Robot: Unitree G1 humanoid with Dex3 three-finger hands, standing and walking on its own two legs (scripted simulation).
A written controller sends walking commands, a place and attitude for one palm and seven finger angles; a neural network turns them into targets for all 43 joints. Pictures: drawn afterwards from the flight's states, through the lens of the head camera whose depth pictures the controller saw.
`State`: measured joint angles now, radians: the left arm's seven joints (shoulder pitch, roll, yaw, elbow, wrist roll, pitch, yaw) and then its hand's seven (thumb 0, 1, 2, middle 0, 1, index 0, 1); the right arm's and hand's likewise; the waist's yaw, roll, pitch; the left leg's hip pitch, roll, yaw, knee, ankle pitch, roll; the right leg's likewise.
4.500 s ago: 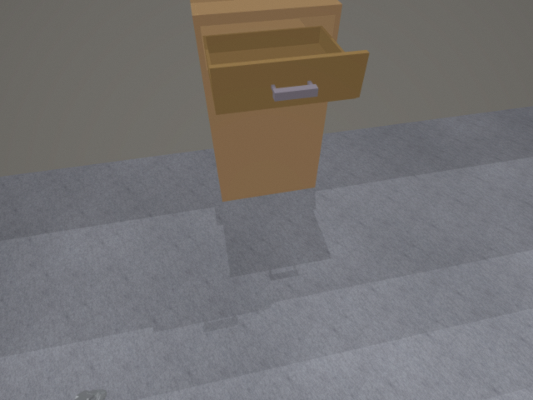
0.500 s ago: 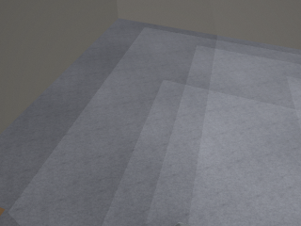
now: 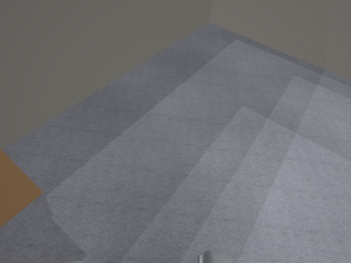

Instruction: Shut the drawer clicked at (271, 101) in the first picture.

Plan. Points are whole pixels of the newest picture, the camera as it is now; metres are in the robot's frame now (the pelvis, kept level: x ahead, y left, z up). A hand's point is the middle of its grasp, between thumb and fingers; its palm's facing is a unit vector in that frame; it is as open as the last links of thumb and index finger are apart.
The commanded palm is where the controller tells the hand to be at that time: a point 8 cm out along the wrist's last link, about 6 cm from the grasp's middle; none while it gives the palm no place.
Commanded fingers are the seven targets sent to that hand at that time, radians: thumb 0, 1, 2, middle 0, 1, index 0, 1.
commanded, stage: turn to face it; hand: left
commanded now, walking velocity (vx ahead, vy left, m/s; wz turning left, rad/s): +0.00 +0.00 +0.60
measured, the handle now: out of the picture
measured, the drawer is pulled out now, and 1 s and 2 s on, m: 0.30 0.30 0.30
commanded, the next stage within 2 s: take the last steps up to it in 1.42 s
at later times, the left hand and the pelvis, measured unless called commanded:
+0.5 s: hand out of the picture +0.00 +0.14 -0.13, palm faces +0.34 -0.89 -0.29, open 7.4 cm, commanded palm none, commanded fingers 0.00 0.90 0.90 -0.20 -0.30 -0.20 -0.30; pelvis +0.00 -0.06 +0.01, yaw +19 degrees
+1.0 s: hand out of the picture -0.10 +0.20 -0.15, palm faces +0.62 -0.73 -0.27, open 7.4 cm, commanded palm none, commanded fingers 0.00 0.90 0.90 -0.20 -0.30 -0.20 -0.30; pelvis -0.02 -0.03 +0.01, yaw +37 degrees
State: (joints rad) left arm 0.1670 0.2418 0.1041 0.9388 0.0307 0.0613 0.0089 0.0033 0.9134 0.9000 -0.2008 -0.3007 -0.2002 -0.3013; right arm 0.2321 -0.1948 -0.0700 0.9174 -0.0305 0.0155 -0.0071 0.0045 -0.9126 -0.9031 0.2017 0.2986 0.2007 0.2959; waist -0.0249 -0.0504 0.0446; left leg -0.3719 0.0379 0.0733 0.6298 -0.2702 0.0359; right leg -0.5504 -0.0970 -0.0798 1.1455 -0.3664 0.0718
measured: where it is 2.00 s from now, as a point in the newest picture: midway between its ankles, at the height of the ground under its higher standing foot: outside the picture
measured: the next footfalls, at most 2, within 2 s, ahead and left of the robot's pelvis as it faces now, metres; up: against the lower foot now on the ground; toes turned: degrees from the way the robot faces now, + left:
right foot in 0.30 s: +0.06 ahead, -0.15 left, +0.00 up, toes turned +8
left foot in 0.76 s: -0.05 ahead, +0.08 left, +0.00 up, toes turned +35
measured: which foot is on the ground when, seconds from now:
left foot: down 0.00-0.30, up 0.32-0.74, down 0.76-1.00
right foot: up 0.00-0.28, down 0.30-0.76, up 0.78-1.00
